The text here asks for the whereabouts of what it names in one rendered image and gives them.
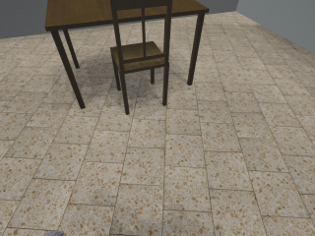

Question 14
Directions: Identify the table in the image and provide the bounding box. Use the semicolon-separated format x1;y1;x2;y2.
44;0;210;109

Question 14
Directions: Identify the chair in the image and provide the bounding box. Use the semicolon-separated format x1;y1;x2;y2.
109;0;172;115

